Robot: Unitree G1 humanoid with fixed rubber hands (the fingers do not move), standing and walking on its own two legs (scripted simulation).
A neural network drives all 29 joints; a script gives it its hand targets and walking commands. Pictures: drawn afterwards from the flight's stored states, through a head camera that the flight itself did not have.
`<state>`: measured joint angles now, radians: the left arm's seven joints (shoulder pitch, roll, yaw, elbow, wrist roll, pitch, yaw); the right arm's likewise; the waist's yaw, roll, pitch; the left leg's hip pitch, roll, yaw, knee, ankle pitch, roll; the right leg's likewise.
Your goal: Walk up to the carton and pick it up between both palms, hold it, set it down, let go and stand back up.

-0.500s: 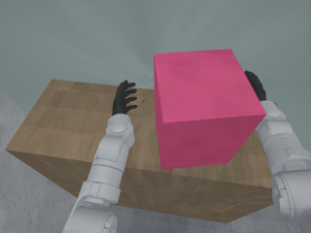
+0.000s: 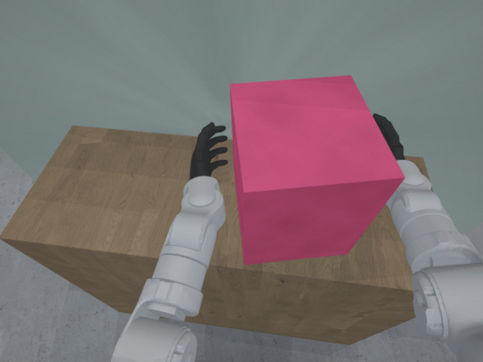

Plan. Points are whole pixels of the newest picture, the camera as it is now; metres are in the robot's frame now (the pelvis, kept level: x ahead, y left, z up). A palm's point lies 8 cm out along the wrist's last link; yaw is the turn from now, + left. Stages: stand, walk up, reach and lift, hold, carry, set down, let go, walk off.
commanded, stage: reach and lift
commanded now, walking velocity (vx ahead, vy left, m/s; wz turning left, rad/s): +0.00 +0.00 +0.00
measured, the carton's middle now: (293, 176) +0.41 -0.02 +0.05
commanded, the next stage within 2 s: none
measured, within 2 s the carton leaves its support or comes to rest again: leaves its support in 1.50 s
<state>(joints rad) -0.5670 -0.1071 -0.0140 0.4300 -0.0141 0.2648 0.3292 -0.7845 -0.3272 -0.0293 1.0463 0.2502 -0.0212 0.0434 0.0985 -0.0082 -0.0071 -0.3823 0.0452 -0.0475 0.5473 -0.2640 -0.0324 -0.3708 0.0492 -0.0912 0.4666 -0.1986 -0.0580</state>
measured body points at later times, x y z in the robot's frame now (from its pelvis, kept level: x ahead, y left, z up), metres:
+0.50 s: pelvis +0.00 +0.00 +0.00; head +0.05 +0.01 +0.45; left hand +0.39 +0.13 +0.09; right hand +0.45 -0.17 +0.08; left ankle +0.01 +0.14 -0.73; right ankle +0.02 -0.08 -0.73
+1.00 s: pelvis +0.00 +0.00 +0.00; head +0.04 +0.01 +0.45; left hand +0.39 +0.13 +0.09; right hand +0.44 -0.16 +0.07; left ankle +0.01 +0.14 -0.73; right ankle +0.02 -0.08 -0.73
